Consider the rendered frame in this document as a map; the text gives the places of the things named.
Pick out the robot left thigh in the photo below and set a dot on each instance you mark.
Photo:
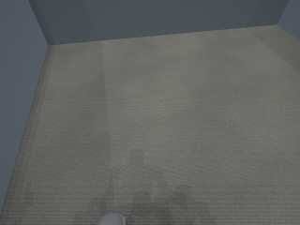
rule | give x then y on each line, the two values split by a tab
113	219

